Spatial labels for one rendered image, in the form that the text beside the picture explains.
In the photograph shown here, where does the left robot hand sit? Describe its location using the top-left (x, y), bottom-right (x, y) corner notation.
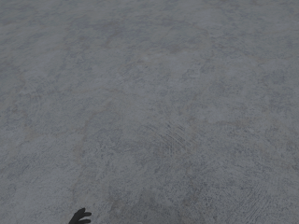
top-left (68, 207), bottom-right (92, 224)

